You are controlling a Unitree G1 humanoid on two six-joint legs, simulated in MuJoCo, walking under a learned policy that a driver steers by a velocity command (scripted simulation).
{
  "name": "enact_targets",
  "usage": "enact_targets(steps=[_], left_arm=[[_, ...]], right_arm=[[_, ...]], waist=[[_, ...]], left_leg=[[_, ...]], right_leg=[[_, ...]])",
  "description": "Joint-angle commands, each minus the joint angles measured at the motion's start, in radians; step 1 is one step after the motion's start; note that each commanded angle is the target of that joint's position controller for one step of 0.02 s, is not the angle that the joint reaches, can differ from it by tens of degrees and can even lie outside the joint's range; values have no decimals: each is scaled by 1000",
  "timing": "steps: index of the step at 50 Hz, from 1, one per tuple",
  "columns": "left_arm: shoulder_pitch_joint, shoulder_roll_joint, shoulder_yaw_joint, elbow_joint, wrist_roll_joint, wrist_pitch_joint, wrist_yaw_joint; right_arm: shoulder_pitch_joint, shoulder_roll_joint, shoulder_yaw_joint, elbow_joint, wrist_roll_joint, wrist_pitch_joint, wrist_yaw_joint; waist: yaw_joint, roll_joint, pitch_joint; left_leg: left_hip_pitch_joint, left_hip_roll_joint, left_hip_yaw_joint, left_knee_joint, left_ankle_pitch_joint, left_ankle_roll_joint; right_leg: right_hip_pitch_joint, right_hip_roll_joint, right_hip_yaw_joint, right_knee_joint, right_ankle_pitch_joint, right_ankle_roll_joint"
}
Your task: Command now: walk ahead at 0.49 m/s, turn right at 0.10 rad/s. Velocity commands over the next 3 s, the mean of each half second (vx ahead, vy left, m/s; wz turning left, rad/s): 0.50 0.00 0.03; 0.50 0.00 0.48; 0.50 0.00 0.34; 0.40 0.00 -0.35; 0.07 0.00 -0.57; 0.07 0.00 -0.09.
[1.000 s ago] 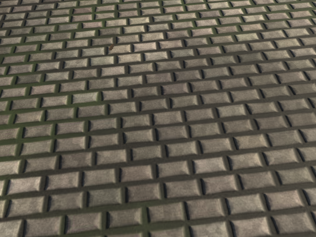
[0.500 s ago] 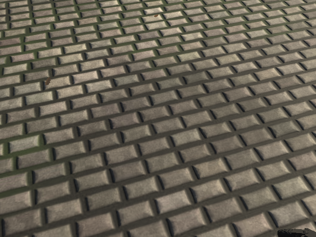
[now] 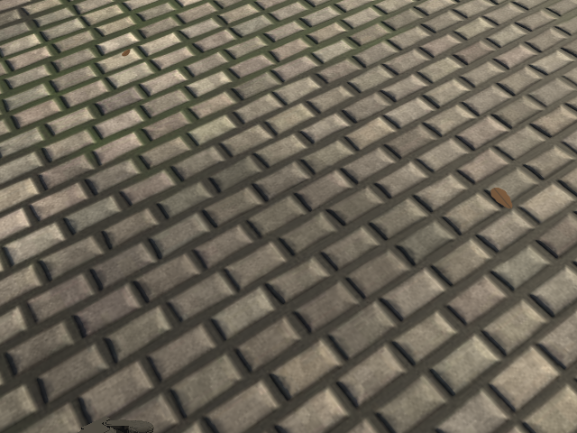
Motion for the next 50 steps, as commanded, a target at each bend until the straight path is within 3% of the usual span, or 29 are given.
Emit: enact_targets(steps=[1, 2, 4, 7, 10, 14, 19, 22, 24, 25, 26, 27, 28, 29, 30, 31, 33, 36, 41, 46, 48, 50], left_arm=[[303, 197, 68, 62, -36, 4, 28], [260, 147, 56, 65, -32, -5, 24], [223, 100, 42, 78, -35, -19, 26], [268, 107, 44, 116, -46, -40, 25], [319, 109, 45, 152, -49, -41, 26], [379, 106, 40, 192, -46, -40, 26], [445, 114, 37, 244, -28, -38, 40], [412, 130, 38, 255, -21, -37, 55], [394, 152, 43, 255, -14, -27, 61], [379, 156, 42, 243, -19, -24, 62], [399, 103, 27, 192, -42, -32, 55], [417, 103, 37, 177, -39, -41, 40], [339, 134, 43, 156, -19, -46, 36], [276, 129, 40, 135, -26, -58, 30], [256, 116, 40, 129, -27, -59, 30], [251, 108, 39, 119, -15, -46, 30], [265, 80, 33, 112, -1, -12, 26], [174, 69, 30, 68, -2, 8, 22], [-29, 68, 24, -10, -12, 8, 13], [-150, 80, 16, -72, -24, -5, 11], [-111, 101, 20, -75, -27, -14, 13], [59, 142, 37, -28, -30, -28, 26]], right_arm=[[-61, -157, -40, -118, 1, -17, -3], [-77, -134, -33, -114, 2, -22, 0], [-41, -108, -29, -86, -20, 2, 9], [-71, -84, -30, -87, -30, 26, 25], [-207, -84, -30, -126, -32, 31, 30], [-358, -68, -18, -171, -23, 23, 31], [-476, -69, -8, -207, -15, 15, 30], [-424, -83, -16, -196, -18, 8, 23], [-230, -112, -35, -131, -24, -2, 13], [-72, -146, -52, -81, -37, -8, 6], [53, -262, -88, -65, -50, -5, -7], [4, -282, -95, -65, -20, 8, 2], [-80, -255, -93, -72, 10, 12, 9], [-138, -201, -82, -85, 7, 13, 8], [-169, -157, -72, -85, 1, 12, 6], [-180, -136, -65, -78, 3, 7, 2], [-166, -137, -63, -71, 6, -8, 0], [-121, -175, -75, -61, 9, -16, -2], [-19, -173, -79, -52, 8, -6, -5], [40, -183, -83, -55, -10, 2, -17], [5, -198, -88, -72, -14, 3, -26], [-57, -219, -93, -93, -13, -4, -22]], waist=[[136, -74, -166], [105, -44, -101], [46, -58, -66], [30, -54, -47], [52, -50, 8], [85, -44, 31], [118, -43, 55], [75, -56, 21], [-6, -65, -92], [-75, -46, -170], [-91, 106, -281], [-28, 230, -339], [-2, 104, -218], [11, 38, -110], [45, -15, -40], [74, -14, -16], [97, 13, -39], [84, 30, -21], [5, 61, -12], [-36, 79, -17], [-2, 92, -23], [81, 86, -88]], left_leg=[[-573, 20, -118, 430, 91, 47], [-534, 48, -110, 369, 143, 45], [-433, 74, -102, 292, 176, 24], [-440, 75, -78, 244, 221, 2], [-544, 93, -59, 155, 334, -21], [-557, 75, -28, -41, 456, -27], [-535, 24, 2, -204, 469, 29], [-423, -40, 30, -250, 361, 89], [-215, -109, 56, -300, 303, 132], [13, -73, -12, -344, 325, 172], [294, 174, -393, -364, 254, 280], [413, 332, -841, -520, 337, 398], [322, 294, -730, -539, 279, 372], [179, 268, -608, -569, 314, 344], [62, 220, -527, -598, 385, 303], [-16, 178, -467, -611, 464, 277], [-81, 132, -395, -625, 558, 263], [-119, 91, -354, -654, 548, 254], [-35, 59, -366, -629, 580, 193], [85, 83, -424, -541, 706, 184], [77, 94, -455, -497, 735, 159], [10, 61, -453, -358, 846, 119]], right_leg=[[606, -376, 541, -289, -3, -174], [492, -326, 439, -319, 119, -147], [366, -252, 308, -367, 206, -103], [334, -226, 246, -425, 261, -113], [348, -208, 203, -472, 260, -109], [389, -186, 149, -469, 350, -88], [523, -232, 86, -456, 450, -73], [592, -252, 27, -328, 768, -46], [598, -240, -15, -47, 955, -23], [461, -218, -42, 177, 807, -2], [145, -113, -88, 548, 402, 39], [-135, 66, 33, 799, -346, 58], [-226, -19, 146, 819, -273, 45], [-230, -62, 138, 762, -191, 47], [-193, -94, 132, 677, -156, 52], [-146, -113, 134, 615, -149, 69], [-78, -117, 117, 544, -146, 101], [-118, -121, 86, 417, -67, 142], [-182, -101, 79, 179, 126, 166], [-178, -56, 86, 43, 109, 149], [-76, -43, 104, -34, 62, 129], [188, 0, 92, -110, -2, 94]])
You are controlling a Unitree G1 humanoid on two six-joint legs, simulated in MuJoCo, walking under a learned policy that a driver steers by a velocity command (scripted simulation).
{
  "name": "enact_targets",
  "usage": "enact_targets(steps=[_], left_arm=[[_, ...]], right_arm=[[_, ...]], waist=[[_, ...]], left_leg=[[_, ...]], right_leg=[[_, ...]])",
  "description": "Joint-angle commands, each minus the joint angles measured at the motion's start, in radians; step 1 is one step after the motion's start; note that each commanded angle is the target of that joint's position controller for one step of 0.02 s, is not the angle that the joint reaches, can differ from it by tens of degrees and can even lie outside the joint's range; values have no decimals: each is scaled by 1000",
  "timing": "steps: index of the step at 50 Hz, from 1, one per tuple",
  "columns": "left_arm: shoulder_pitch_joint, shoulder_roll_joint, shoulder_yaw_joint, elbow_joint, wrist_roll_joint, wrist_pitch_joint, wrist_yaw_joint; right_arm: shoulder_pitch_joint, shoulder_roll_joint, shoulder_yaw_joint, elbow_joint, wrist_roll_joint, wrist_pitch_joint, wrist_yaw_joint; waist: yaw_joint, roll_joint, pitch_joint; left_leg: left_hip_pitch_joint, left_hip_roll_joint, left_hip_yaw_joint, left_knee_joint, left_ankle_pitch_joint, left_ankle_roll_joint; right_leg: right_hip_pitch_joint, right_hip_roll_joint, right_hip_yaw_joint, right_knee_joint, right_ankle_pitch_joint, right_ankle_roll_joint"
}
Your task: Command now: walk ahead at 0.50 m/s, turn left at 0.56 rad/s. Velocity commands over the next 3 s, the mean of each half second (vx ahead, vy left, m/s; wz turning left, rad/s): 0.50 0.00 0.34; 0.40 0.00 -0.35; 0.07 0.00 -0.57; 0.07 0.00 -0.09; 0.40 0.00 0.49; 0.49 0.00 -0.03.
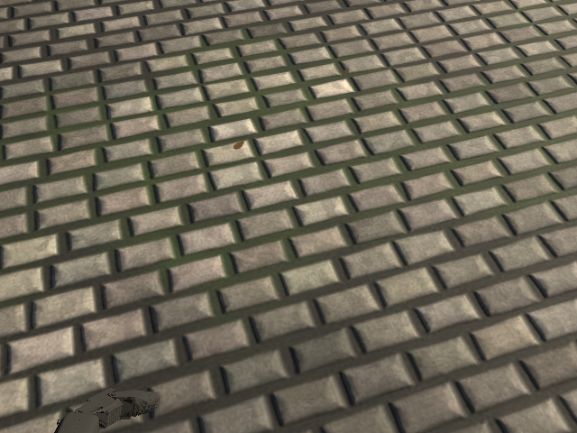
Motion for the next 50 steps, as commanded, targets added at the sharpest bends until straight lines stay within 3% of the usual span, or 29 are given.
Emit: enact_targets(steps=[1, 2, 3, 4, 5, 6, 7, 9, 12, 15, 18, 22, 24, 25, 26, 27, 28, 29, 30, 31, 33, 37, 40, 44, 48, 49, 50], left_arm=[[248, 183, 60, 1, 5, -39, 27], [415, 260, 78, 4, 29, -42, 47], [373, 325, 96, 2, 31, -22, 47], [307, 221, 85, -10, 18, -9, 41], [253, 136, 64, -21, 8, -10, 36], [227, 105, 55, -16, 12, -12, 33], [245, 96, 51, -1, 10, -20, 33], [283, 95, 51, 32, 1, -41, 26], [327, 106, 57, 65, -8, -63, 15], [357, 105, 58, 94, -8, -60, 10], [389, 116, 59, 122, -13, -55, 8], [469, 148, 67, 172, -11, -40, 12], [481, 159, 68, 192, -12, -28, 15], [475, 164, 67, 199, -17, -23, 16], [475, 145, 60, 196, -22, -21, 15], [458, 92, 44, 147, -23, -25, 13], [564, 16, 33, 137, -41, -18, 15], [478, 131, 66, 156, -18, -3, 25], [432, 112, 68, 144, -22, -5, 17], [426, 84, 65, 154, -25, -2, 14], [451, 57, 66, 177, -1, 24, 2], [359, 31, 72, 143, 1, 48, -19], [277, 14, 67, 106, 5, 48, -23], [159, -13, 46, 60, 6, 45, -34], [238, 38, 61, 60, 21, 41, -29], [298, 58, 70, 73, 24, 34, -23], [390, 79, 82, 98, 30, 20, -13]], right_arm=[[-74, -173, -37, -74, 9, -24, 5], [-60, -92, -15, -110, 21, -35, 10], [62, -44, -7, -137, 44, -27, 10], [33, -129, -15, -94, 9, -5, -2], [-42, -132, -19, -98, -1, -2, 9], [-76, -110, -16, -107, -1, 1, 17], [-97, -98, -15, -111, -15, 8, 27], [-95, -75, -9, -116, -22, 24, 42], [-159, -58, -1, -139, -22, 29, 52], [-278, -50, 12, -177, -23, 25, 59], [-397, -24, 35, -212, -20, 15, 67], [-476, -40, 43, -237, -19, 6, 61], [-441, -53, 38, -228, -24, -3, 49], [-337, -63, 31, -192, -29, -12, 41], [-175, -102, 14, -134, -43, -26, 28], [8, -194, -10, -109, -62, -33, 12], [5, -271, -28, -109, -44, -21, 4], [-58, -199, -18, -117, -12, -14, 4], [-149, -132, 4, -123, -9, -19, 6], [-193, -81, 16, -121, -8, -28, 11], [-218, -42, 26, -109, -4, -44, 5], [-161, -60, 16, -71, 6, -73, 0], [-145, -45, 20, -51, 5, -71, -10], [-122, -71, 16, -29, 10, -58, -22], [-125, -116, -2, -21, 13, -35, -40], [-134, -124, -6, -26, 13, -25, -42], [-151, -130, -10, -34, 18, -15, -39]], waist=[[196, 43, -144], [244, -78, -309], [153, -312, -364], [134, -111, -223], [136, -11, -109], [121, 0, -57], [118, -39, -34], [103, -87, -36], [100, -75, -29], [115, -66, 7], [137, -70, 19], [156, -76, 29], [129, -74, 14], [76, -53, -35], [13, -11, -133], [-52, 124, -277], [6, 305, -356], [4, 116, -228], [48, 109, -99], [75, 99, -43], [117, 125, -7], [132, 100, 12], [139, 97, 47], [106, 118, 37], [141, 139, -32], [163, 128, -70], [210, 81, -124]], left_leg=[[-170, 160, -116, 309, 692, 27], [-291, 103, -22, 583, 377, 8], [-577, -29, 85, 786, -209, -15], [-661, 81, 88, 873, -129, -8], [-646, 111, 97, 854, -27, -13], [-622, 140, 110, 824, 25, -23], [-602, 159, 116, 796, 43, -31], [-570, 157, 125, 777, 63, -42], [-630, 154, 115, 725, 123, -54], [-675, 161, 140, 578, 214, -73], [-592, 168, 220, 377, 300, -76], [-526, 162, 278, 249, 255, -36], [-433, 132, 290, 191, 191, -9], [-294, 106, 297, 121, 208, 8], [-59, 128, 265, 94, 230, 33], [196, 397, -14, 71, 139, 81], [330, 616, -395, -57, 110, 177], [199, 558, -319, -75, 57, 151], [67, 504, -169, -110, 102, 118], [-27, 456, -64, -151, 182, 85], [-122, 395, 79, -193, 271, 41], [-109, 384, 210, -224, 430, 42], [-119, 365, 332, -176, 745, 43], [-111, 342, 434, -103, 870, 25], [-13, 380, 440, 116, 1087, 10], [-6, 378, 438, 241, 1072, 4], [-40, 355, 447, 435, 938, -22]], right_leg=[[458, -16, 33, -119, -47, -65], [689, -274, 279, -138, -258, -114], [826, -460, 723, -267, -323, -228], [700, -423, 683, -266, -431, -220], [570, -364, 511, -282, -362, -196], [488, -317, 378, -306, -211, -178], [440, -277, 287, -320, -106, -166], [403, -237, 188, -334, 51, -163], [420, -237, 114, -370, 148, -190], [427, -214, 36, -400, 180, -193], [405, -188, -36, -405, 224, -179], [487, -232, -30, -361, 310, -175], [518, -239, -17, -264, 487, -169], [509, -216, -35, -136, 585, -156], [415, -168, -64, 51, 520, -136], [212, -106, -102, 356, 133, -114], [-71, 49, -89, 630, -460, -92], [-128, -9, 21, 680, -393, -105], [-126, -43, 29, 648, -302, -109], [-89, -68, 21, 605, -246, -103], [-25, -85, 10, 572, -193, -84], [-110, -91, -5, 564, -80, -66], [-131, -78, -47, 441, 5, -47], [-1, -26, -143, 161, 117, -62], [115, 41, -172, 87, -20, -127], [175, 63, -165, 46, -40, -150], [293, 78, -150, -64, 54, -175]])
Over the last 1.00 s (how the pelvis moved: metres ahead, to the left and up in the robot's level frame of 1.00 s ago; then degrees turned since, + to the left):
0.55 0.04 0.01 20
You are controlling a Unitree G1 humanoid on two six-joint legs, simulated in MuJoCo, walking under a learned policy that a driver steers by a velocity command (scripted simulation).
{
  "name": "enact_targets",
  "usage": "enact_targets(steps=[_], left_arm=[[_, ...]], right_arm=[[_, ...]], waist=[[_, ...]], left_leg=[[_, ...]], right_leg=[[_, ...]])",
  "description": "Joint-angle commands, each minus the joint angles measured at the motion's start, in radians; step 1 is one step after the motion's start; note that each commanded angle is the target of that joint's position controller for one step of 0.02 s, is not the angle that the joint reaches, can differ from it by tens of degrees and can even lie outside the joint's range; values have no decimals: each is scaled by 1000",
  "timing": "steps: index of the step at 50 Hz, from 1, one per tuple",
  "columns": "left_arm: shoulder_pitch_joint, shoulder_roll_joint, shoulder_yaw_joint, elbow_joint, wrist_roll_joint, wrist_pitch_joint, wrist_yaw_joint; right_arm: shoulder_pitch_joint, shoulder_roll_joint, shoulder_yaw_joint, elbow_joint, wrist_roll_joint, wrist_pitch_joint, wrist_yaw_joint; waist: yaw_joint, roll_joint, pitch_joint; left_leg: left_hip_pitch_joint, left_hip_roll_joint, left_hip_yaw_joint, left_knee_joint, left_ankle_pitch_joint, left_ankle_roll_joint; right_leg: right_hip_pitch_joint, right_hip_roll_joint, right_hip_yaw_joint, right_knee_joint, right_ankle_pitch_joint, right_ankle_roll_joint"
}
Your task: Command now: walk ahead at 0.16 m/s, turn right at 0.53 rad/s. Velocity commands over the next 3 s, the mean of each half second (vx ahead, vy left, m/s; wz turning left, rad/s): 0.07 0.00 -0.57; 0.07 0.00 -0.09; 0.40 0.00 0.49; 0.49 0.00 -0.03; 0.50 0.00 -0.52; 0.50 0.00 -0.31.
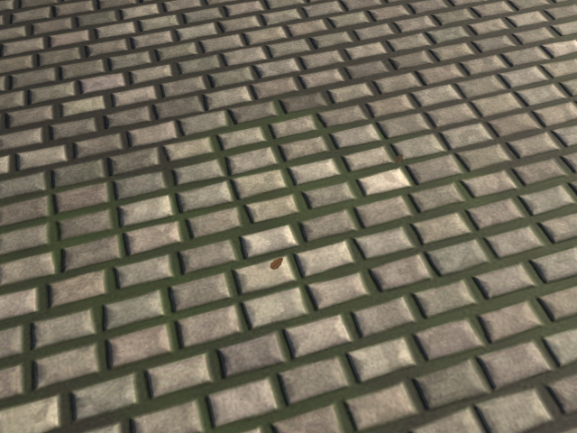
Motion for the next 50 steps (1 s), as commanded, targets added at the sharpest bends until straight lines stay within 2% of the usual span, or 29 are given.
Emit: enact_targets(steps=[1, 2, 3, 4, 5, 6, 8, 10, 17, 23, 25, 27, 28, 29, 30, 31, 32, 33, 35, 37, 39, 41, 43, 45, 46, 47, 48, 49, 50], left_arm=[[312, 198, 63, 24, 11, -30, 30], [262, 310, 94, -2, -15, -12, 39], [285, 302, 98, -27, -62, 7, 40], [207, 247, 86, -38, -60, 20, 51], [145, 178, 64, -41, -56, 29, 57], [119, 145, 54, -39, -54, 33, 61], [101, 137, 51, -44, -41, 30, 58], [103, 172, 62, -48, -34, 21, 49], [134, 203, 78, -61, -29, 48, 50], [137, 209, 85, -67, -20, 57, 45], [123, 210, 86, -69, -21, 61, 40], [92, 204, 85, -71, -31, 66, 38], [85, 188, 80, -73, -42, 66, 43], [129, 134, 65, -75, -51, 63, 49], [125, 136, 67, -85, -52, 56, 56], [111, 203, 82, -73, -10, 51, 57], [139, 195, 84, -57, -13, 51, 51], [169, 183, 80, -37, -16, 57, 47], [188, 163, 69, -18, -17, 68, 40], [144, 121, 47, -16, -26, 75, 43], [99, 101, 26, -14, -28, 80, 53], [55, 120, 25, -19, -42, 78, 72], [72, 137, 25, -14, -50, 67, 80], [104, 124, 20, -7, -39, 45, 83], [143, 123, 20, 4, -33, 30, 86], [212, 175, 30, 19, -23, 16, 94], [278, 281, 54, 26, -13, 12, 99], [263, 292, 64, 42, 0, 5, 95], [213, 217, 45, 28, -5, -7, 93]], right_arm=[[-6, -169, -42, -81, 4, 8, -2], [102, -80, -27, -123, 15, 20, 3], [63, -126, -27, -120, -13, 30, 7], [-6, -120, -26, -133, -9, 35, 9], [-56, -120, -27, -137, -12, 37, 7], [-88, -127, -31, -153, -23, 46, 5], [-46, -115, -30, -141, -37, 78, 5], [-36, -97, -26, -144, -28, 91, 7], [-178, -123, -33, -201, -20, 109, 0], [-192, -125, -26, -221, -2, 89, -8], [-156, -128, -24, -219, 7, 80, -11], [-68, -129, -23, -199, 11, 70, -17], [-28, -142, -26, -189, 4, 64, -23], [-62, -216, -41, -205, -12, 61, -31], [-157, -290, -52, -251, -25, 64, -27], [-162, -255, -48, -242, -34, 65, -19], [-202, -192, -29, -247, -22, 62, -12], [-233, -165, -22, -249, -16, 59, -5], [-219, -146, -13, -248, -14, 54, -1], [-168, -119, 1, -215, -15, 46, 6], [-136, -144, -1, -185, -10, 45, 10], [-70, -220, -29, -159, -12, 58, 18], [-28, -247, -46, -137, -12, 70, 26], [-61, -239, -57, -134, -7, 88, 30], [-103, -214, -55, -144, -4, 92, 30], [-148, -166, -47, -172, -1, 85, 31], [-229, -111, -35, -228, 17, 74, 38], [-275, -159, -42, -242, -13, 68, 36], [-254, -180, -51, -227, -19, 61, 44]], waist=[[149, -47, -239], [52, -235, -357], [111, -76, -450], [94, -24, -316], [65, 24, -173], [42, 15, -116], [16, -4, -132], [9, -10, -165], [68, -85, -137], [77, -100, -136], [63, -112, -140], [17, -109, -144], [-3, -85, -138], [35, 76, -135], [44, 238, -91], [47, 145, -68], [85, 96, -71], [104, 92, -68], [87, 155, -90], [61, 151, -95], [41, 185, -98], [-2, 222, -94], [-4, 221, -114], [36, 187, -93], [71, 155, -84], [108, 50, -97], [153, -181, -78], [156, -169, 34], [113, -85, 73]], left_leg=[[-197, 137, -53, 584, 601, 4], [-513, -68, -121, 955, -221, -51], [-556, -37, -308, 984, -179, -55], [-592, 2, -325, 968, -109, -55], [-593, 35, -325, 862, -48, -55], [-572, 53, -333, 772, -10, -57], [-484, 35, -321, 703, 39, -61], [-465, 22, -322, 647, 56, -66], [-535, 5, -357, 452, 87, -82], [-445, -49, -367, 292, 36, -48], [-366, -75, -365, 195, 18, -26], [-224, -92, -348, -1, 81, 3], [-125, -62, -359, -151, 155, 18], [-74, 120, -550, -280, 66, 63], [-126, 346, -824, -347, 83, 164], [-239, 358, -780, -289, 276, 222], [-264, 293, -681, -255, 395, 207], [-261, 227, -582, -230, 472, 177], [-194, 169, -504, -192, 619, 162], [-138, 150, -485, -170, 697, 161], [-73, 134, -502, -148, 726, 153], [-39, 136, -559, -107, 806, 161], [-17, 140, -629, -125, 586, 169], [-121, 106, -672, -143, 226, 157], [-254, 72, -670, -126, 73, 129], [-468, 15, -614, -38, -85, 82], [-708, -121, -397, 188, -127, 36], [-779, -68, -356, 360, -94, 41], [-766, -22, -387, 438, -24, 44]], right_leg=[[442, -93, 175, -115, 441, -97], [694, -394, 584, -52, 1020, -308], [664, -405, 626, -135, 851, -362], [540, -372, 556, -187, 592, -338], [384, -307, 489, -243, 444, -275], [306, -246, 445, -267, 374, -221], [225, -185, 393, -283, 329, -175], [216, -161, 387, -283, 299, -158], [241, -133, 533, -350, -238, -111], [262, -129, 624, -321, -187, -103], [249, -122, 655, -311, -125, -91], [204, -95, 649, -292, -122, -49], [144, -52, 615, -261, -196, -2], [59, 43, 507, -103, -374, 58], [-84, 211, 269, 129, -437, 93], [-32, 141, 279, 322, -443, 105], [12, 135, 292, 403, -394, 105], [26, 135, 285, 465, -345, 112], [16, 137, 275, 511, -329, 131], [48, 113, 274, 369, -331, 150], [100, 57, 177, 164, -352, 166], [132, 76, 131, 61, -389, 159], [156, 86, 116, -35, -384, 137], [278, 83, 107, -210, -309, 102], [421, 52, 140, -298, -245, 73], [616, -80, 264, -338, -331, 29], [693, -284, 542, -428, -591, -69], [573, -417, 649, -487, -592, -141], [523, -388, 596, -489, -556, -146]])
Over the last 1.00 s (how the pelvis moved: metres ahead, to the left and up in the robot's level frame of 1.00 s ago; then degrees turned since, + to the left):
0.48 0.05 -0.01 -4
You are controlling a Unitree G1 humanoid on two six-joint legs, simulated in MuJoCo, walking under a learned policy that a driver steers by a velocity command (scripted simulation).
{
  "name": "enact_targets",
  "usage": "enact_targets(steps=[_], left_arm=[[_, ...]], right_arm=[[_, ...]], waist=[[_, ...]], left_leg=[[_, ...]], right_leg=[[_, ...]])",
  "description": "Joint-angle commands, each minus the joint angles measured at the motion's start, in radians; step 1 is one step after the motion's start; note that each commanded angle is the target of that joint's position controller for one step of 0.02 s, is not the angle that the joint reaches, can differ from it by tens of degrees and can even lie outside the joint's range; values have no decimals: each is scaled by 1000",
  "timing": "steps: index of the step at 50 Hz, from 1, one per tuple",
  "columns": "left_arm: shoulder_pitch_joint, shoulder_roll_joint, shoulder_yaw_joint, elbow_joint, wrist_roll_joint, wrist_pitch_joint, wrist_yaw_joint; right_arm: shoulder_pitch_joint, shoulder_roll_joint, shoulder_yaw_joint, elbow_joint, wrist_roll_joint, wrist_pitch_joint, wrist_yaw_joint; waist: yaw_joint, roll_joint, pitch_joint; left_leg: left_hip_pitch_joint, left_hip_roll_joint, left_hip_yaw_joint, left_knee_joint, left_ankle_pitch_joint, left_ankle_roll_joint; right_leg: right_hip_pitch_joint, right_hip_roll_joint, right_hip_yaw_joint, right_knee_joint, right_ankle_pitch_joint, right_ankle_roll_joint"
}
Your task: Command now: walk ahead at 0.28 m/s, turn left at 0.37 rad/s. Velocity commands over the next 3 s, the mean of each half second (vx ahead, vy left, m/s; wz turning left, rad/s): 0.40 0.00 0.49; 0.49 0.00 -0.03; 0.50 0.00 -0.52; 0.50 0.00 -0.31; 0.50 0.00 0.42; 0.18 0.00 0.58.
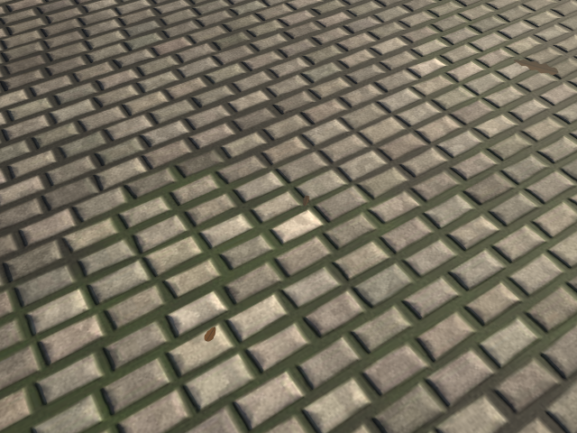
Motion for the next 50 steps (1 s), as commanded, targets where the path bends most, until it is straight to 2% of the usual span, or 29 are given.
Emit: enact_targets(steps=[1, 2, 4, 8, 11, 13, 15, 16, 17, 18, 19, 20, 21, 22, 23, 25, 28, 30, 34, 39, 41, 42, 44, 45, 46, 47, 48, 49, 50], left_arm=[[57, 141, 37, -20, 3, -36, 5], [40, 126, 31, -25, 0, -47, 4], [62, 122, 30, -15, 0, -66, -2], [111, 136, 34, 9, 1, -80, -18], [125, 164, 40, 19, 0, -83, -24], [145, 185, 43, 29, -1, -81, -25], [150, 213, 47, 39, -5, -75, -26], [148, 219, 46, 39, -10, -69, -25], [154, 202, 38, 28, -5, -69, -25], [165, 82, 7, -48, -14, -73, -42], [76, 136, 19, -76, 4, -86, -50], [-1, 157, 26, -100, -2, -88, -55], [13, 142, 17, -93, -8, -95, -58], [32, 131, 16, -80, -1, -93, -56], [71, 127, 14, -69, 13, -79, -54], [105, 117, 12, -58, 25, -49, -59], [34, 103, 11, -83, 22, -30, -63], [-40, 96, 9, -100, 19, -30, -66], [-149, 86, 5, -125, 5, -37, -76], [-256, 74, -5, -165, -4, -46, -94], [-233, 78, -3, -165, -5, -49, -97], [-192, 84, 0, -154, -5, -48, -92], [0, 121, 18, -96, -5, -53, -75], [154, 144, 31, -56, 6, -61, -65], [292, 247, 62, -38, 26, -58, -50], [270, 282, 79, -36, -1, -45, -52], [189, 252, 76, -42, -33, -43, -62], [131, 212, 68, -56, -34, -41, -60], [103, 163, 56, -52, -24, -40, -56]], right_arm=[[-144, -117, -33, -113, -9, -40, 18], [-121, -117, -36, -102, -14, -40, 29], [-132, -103, -34, -104, -21, -37, 48], [-238, -70, -17, -162, -20, -30, 80], [-298, -65, -8, -202, -20, -27, 96], [-304, -74, -8, -217, -21, -25, 94], [-217, -95, -21, -202, -26, -28, 80], [-81, -110, -33, -162, -33, -36, 69], [96, -160, -56, -106, -42, -44, 53], [170, -299, -89, -111, -38, -48, 36], [158, -305, -85, -129, -3, -45, 36], [102, -286, -79, -111, -2, -41, 31], [51, -230, -65, -112, -1, -44, 25], [1, -194, -53, -120, -1, -49, 22], [-37, -172, -44, -127, 3, -54, 20], [-43, -159, -38, -131, 4, -73, 23], [7, -159, -38, -109, 9, -88, 21], [60, -134, -29, -85, 10, -95, 18], [120, -129, -22, -53, 7, -111, 14], [167, -120, -10, -8, -12, -119, -5], [148, -128, -8, 2, -17, -119, -16], [133, -138, -8, 5, -20, -119, -21], [125, -162, -10, 14, -32, -112, -26], [108, -171, -9, 9, -26, -110, -27], [121, -129, 8, -36, -6, -119, -24], [159, -100, 6, -51, 7, -126, -9], [78, -141, 6, -69, -21, -129, -9], [12, -135, 12, -92, -15, -142, -2], [-10, -126, 15, -99, -14, -147, 2]], waist=[[49, -121, 150], [35, -143, 141], [41, -146, 116], [61, -140, 122], [69, -144, 129], [68, -145, 120], [17, -136, 52], [-49, -106, -32], [-119, -44, -139], [-118, 234, -255], [-135, 152, -311], [-106, 81, -157], [-62, 19, -55], [-20, -4, -10], [19, 17, 4], [42, 25, -22], [29, 22, 14], [-3, 26, 48], [-46, 23, 56], [-68, 17, 99], [-43, 22, 90], [-21, 35, 62], [59, 57, -53], [135, 43, -130], [166, -81, -251], [101, -294, -336], [89, -113, -241], [79, -58, -132], [45, 7, -43]], left_leg=[[-425, 75, -17, 246, 5, 2], [-421, 83, -7, 275, 54, -9], [-420, 89, 29, 302, 109, -29], [-401, 120, 69, 189, 200, -50], [-291, 120, 133, 41, 211, -24], [-206, 91, 190, -21, 184, 11], [-50, 19, 233, -63, 128, 57], [120, -27, 241, -117, 144, 83], [373, -7, 160, -154, 106, 118], [637, 331, -391, -302, -185, 245], [607, 426, -746, -488, -158, 286], [511, 393, -584, -472, -101, 267], [366, 353, -446, -464, 26, 238], [261, 291, -349, -473, 132, 203], [181, 245, -278, -483, 223, 187], [125, 203, -212, -492, 348, 198], [125, 188, -189, -544, 313, 205], [177, 196, -176, -578, 335, 190], [300, 202, -101, -578, 486, 141], [411, 242, -14, -577, 656, 122], [442, 257, 31, -531, 842, 103], [456, 257, 55, -468, 1033, 88], [487, 247, 93, -195, 1308, 61], [384, 230, 127, 26, 1211, 46], [112, 166, 175, 377, 854, 13], [-225, -63, 128, 708, -50, -36], [-340, 14, -12, 747, -3, -15], [-359, 67, -13, 698, 73, -15], [-329, 104, 2, 608, 102, -15]], right_leg=[[132, -374, 369, -302, -277, -173], [140, -335, 287, -306, -182, -149], [149, -292, 158, -288, 6, -133], [121, -291, 29, -270, 171, -122], [72, -301, -49, -244, 268, -100], [68, -313, -85, -195, 387, -86], [82, -311, -144, 4, 754, -69], [48, -289, -192, 207, 853, -50], [-110, -258, -213, 471, 714, -21], [-485, -121, -223, 866, 31, 40], [-585, -46, -3, 990, -212, 35], [-654, -101, 35, 1010, -130, 20], [-623, -148, 23, 925, -33, 13], [-559, -174, 22, 839, -5, 14], [-490, -186, 21, 787, 0, 23], [-433, -176, 1, 751, 13, 43], [-510, -176, -18, 641, 103, 78], [-578, -187, -25, 538, 188, 85], [-618, -170, -43, 389, 313, 58], [-600, -115, -75, 246, 299, -4], [-520, -70, -91, 194, 238, -40], [-446, -33, -113, 184, 193, -61], [-248, 43, -142, 156, 108, -104], [-37, 22, -101, 94, 148, -139], [248, -210, 225, 92, 58, -234], [439, -416, 751, -36, 160, -381], [380, -373, 684, -59, 157, -362], [250, -353, 542, -81, 183, -339], [115, -309, 456, -113, 260, -300]])
Over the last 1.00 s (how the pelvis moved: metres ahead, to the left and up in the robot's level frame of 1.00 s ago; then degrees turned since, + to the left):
0.08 0.04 0.02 -17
